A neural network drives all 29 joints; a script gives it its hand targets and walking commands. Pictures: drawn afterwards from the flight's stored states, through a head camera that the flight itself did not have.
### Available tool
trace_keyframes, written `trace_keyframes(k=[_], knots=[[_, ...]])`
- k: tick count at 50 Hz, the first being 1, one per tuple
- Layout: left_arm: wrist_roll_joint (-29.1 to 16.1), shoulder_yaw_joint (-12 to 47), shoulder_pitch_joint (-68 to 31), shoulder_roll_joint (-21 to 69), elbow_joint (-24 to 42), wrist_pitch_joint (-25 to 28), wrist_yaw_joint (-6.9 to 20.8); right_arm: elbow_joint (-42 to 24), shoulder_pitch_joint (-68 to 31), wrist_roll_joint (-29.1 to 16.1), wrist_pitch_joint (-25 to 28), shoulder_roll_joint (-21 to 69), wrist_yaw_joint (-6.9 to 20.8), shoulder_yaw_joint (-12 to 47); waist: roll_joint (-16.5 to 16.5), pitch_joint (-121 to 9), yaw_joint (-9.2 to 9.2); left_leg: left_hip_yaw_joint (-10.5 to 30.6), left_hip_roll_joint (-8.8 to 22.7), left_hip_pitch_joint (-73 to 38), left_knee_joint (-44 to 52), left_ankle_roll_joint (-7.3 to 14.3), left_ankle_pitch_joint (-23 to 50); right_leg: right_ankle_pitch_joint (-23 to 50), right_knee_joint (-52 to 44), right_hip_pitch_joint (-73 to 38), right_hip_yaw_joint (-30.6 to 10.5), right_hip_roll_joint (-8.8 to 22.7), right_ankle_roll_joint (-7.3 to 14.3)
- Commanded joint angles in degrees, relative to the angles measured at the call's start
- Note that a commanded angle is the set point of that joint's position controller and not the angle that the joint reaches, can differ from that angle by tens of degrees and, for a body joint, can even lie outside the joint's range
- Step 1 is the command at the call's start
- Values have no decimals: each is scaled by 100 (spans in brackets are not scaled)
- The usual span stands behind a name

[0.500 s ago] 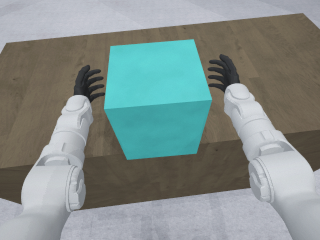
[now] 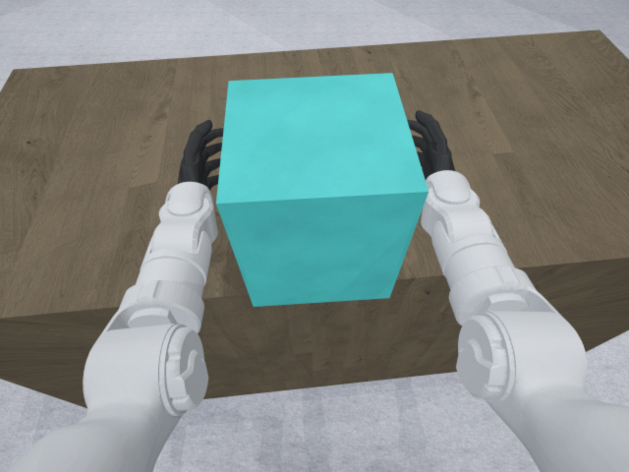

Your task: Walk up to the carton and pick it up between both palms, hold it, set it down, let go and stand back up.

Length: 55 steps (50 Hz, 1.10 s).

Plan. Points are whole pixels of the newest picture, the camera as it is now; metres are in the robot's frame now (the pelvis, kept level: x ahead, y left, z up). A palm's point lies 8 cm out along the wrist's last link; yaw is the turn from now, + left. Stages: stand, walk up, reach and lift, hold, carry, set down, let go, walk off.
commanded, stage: reach and lift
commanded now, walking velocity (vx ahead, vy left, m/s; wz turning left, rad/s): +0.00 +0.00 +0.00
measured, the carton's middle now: (316, 200) +0.47 +0.00 +0.05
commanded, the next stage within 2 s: none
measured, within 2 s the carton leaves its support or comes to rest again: leaves its support in 1.02 s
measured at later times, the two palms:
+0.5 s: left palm (198, 191) +0.45 +0.15 +0.10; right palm (435, 180) +0.45 -0.15 +0.10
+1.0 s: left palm (198, 195) +0.44 +0.15 +0.10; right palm (437, 181) +0.45 -0.15 +0.10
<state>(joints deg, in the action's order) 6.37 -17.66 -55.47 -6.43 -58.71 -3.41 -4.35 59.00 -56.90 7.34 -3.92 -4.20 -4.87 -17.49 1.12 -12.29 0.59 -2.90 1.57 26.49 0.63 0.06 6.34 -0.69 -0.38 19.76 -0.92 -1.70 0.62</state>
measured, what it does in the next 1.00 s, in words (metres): stands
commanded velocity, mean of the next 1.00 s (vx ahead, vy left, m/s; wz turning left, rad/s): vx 0.00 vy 0.00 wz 0.00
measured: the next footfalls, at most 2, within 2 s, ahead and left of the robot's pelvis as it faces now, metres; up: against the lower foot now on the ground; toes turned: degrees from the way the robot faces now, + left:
none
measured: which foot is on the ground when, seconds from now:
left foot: down 0.00-1.00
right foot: down 0.00-1.00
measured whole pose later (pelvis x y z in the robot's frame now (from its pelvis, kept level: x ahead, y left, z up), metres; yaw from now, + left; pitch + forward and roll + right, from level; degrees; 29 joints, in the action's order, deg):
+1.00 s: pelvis +0.02 -0.01 +0.00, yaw +3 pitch +17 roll +0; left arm 13.8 -24.4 -45.9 0.7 -50.4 -6.4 -4.0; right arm 47.9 -46.4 18.6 -6.7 3.3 -1.7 -26.7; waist 2.0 -13.8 1.7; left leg -0.3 0.8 17.9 5.2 -0.2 6.5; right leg -1.1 -5.0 10.1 1.8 -1.4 1.1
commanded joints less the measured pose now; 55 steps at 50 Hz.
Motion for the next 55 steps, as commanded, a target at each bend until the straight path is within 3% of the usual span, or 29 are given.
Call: trace_keyframes(k=[1, 4, 6, 9, 17, 23, 32, 38, 48, 55], knots=[[772, -106, -2442, 1118, 948, 229, 296, -986, -2514, 824, 283, 1004, 544, -311, 176, -3567, 109, 237, -99, -4183, -932, 1, 2503, 1375, -337, 134, 207, 42, -19], [1373, 1, -1997, 2915, 968, 171, 745, -996, -2190, 1492, 251, 2656, 1247, -455, 300, -3565, 140, 294, -70, -4538, -587, 17, 2693, 1670, -737, -120, 348, -17, 1], [1597, -84, -1660, 3252, 968, 84, 898, -1023, -1924, 1688, 145, 2964, 1414, -476, 160, -3164, 54, 274, -131, -4455, -301, 67, 2553, 1691, -944, -291, 438, -103, -20], [1709, -197, -1386, 3328, 950, -14, 1039, -1145, -1539, 1956, 34, 3014, 1503, -495, -28, -2465, 99, 288, -209, -3666, 162, 184, 1846, 2030, -808, -735, 470, -180, -204], [1600, 57, -1179, 3673, 1061, 27, 1171, -1343, -1138, 1923, 77, 3265, 1378, -325, 102, -2068, 116, 302, -277, -3208, 455, 298, 1714, 2826, -591, -1211, 511, -200, -301], [1587, 69, -1149, 3775, 949, 175, 1179, -1404, -997, 1956, 183, 3363, 1211, -226, 8, -2112, 128, 264, -290, -2750, 626, 449, 1723, 3443, -401, -1709, 451, -145, -299], [1484, 114, -1338, 3628, 806, 293, 1193, -1286, -1016, 1940, 198, 3373, 1125, -72, -109, -2224, 135, 240, -290, -2330, 792, 485, 1430, 3474, -217, -2161, 388, -152, -313], [1186, 472, -1800, 3572, 797, 246, 1053, -1209, -1460, 1627, 160, 3466, 1125, 278, -22, -2780, 143, 269, -270, -2676, 484, 446, 1632, 3320, -88, -1963, 391, -175, -262], [507, 1013, -2888, 3809, 1410, -105, 747, -1562, -2828, 840, 59, 3782, 1031, 1129, -20, -3882, 174, 314, -228, -3338, -136, 411, 2569, 4058, 414, -2100, 373, -126, -207], [242, 1077, -3645, 3672, 2031, -622, 643, -1728, -3561, 354, -357, 3913, 957, 1408, -118, -3917, 200, 392, -214, -3476, -217, 435, 2390, 3862, 607, -2241, 305, -94, -228]])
